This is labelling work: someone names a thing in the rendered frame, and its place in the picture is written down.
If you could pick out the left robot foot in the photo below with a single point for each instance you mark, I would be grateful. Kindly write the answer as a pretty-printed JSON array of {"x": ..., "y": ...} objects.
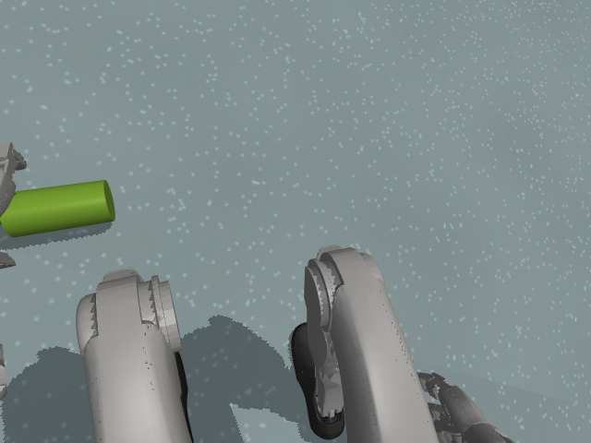
[{"x": 184, "y": 389}]

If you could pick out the right robot foot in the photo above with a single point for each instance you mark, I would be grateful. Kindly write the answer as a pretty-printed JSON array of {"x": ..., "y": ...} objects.
[{"x": 324, "y": 427}]

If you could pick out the bottle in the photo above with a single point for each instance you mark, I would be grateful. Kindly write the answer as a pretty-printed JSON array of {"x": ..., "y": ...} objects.
[{"x": 55, "y": 208}]

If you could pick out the right robot hand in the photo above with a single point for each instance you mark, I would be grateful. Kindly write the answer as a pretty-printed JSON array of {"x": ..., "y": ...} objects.
[{"x": 455, "y": 414}]

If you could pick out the left robot hand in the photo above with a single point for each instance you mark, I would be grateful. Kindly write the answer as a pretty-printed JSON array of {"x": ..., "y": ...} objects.
[{"x": 10, "y": 161}]

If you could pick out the right robot arm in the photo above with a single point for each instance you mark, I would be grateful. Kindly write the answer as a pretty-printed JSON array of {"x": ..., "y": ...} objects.
[{"x": 484, "y": 433}]

